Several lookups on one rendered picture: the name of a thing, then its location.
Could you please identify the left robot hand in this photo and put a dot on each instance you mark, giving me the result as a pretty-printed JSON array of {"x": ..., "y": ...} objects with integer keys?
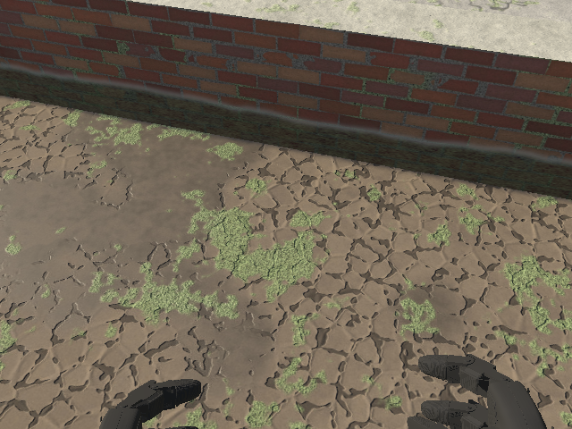
[{"x": 148, "y": 400}]

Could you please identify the right robot hand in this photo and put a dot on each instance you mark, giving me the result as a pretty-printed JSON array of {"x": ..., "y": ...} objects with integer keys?
[{"x": 510, "y": 405}]

